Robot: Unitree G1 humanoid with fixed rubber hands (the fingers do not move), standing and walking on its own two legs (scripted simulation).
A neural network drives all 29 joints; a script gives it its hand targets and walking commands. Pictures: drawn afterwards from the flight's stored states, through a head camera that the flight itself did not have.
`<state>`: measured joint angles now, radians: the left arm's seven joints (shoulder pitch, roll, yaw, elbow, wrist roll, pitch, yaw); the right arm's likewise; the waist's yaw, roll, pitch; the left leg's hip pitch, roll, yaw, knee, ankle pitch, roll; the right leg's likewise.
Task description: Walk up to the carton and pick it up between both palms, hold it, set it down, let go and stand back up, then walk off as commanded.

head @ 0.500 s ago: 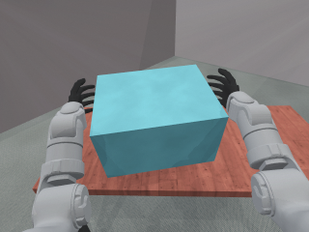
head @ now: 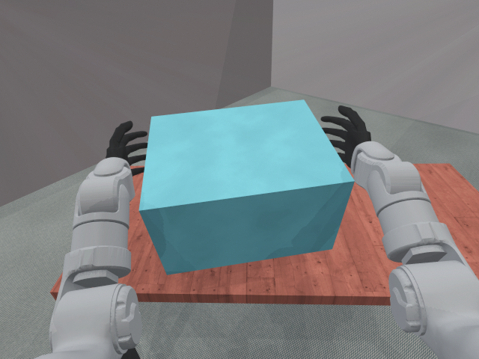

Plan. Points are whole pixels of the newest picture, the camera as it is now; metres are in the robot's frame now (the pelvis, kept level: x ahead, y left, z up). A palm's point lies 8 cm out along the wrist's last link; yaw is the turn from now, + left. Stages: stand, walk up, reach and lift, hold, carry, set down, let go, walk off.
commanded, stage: hold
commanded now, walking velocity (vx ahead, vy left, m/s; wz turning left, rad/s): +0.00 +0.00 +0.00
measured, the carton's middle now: (239, 181) +0.39 +0.02 +0.15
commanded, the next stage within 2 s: set down in 0.12 s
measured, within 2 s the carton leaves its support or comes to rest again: neither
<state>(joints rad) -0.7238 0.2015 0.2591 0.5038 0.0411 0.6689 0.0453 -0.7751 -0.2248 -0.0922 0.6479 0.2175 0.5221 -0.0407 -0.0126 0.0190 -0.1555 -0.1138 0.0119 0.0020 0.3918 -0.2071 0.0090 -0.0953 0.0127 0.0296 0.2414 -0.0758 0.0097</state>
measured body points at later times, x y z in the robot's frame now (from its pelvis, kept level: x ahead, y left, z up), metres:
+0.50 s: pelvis +0.00 +0.00 +0.00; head -0.08 +0.00 +0.44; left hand +0.38 +0.21 +0.24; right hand +0.39 -0.19 +0.24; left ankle +0.01 +0.10 -0.75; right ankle +0.04 -0.14 -0.75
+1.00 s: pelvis +0.02 -0.01 +0.00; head -0.03 +0.00 +0.45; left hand +0.39 +0.20 +0.17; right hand +0.43 -0.19 +0.21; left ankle +0.01 +0.10 -0.75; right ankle +0.04 -0.14 -0.75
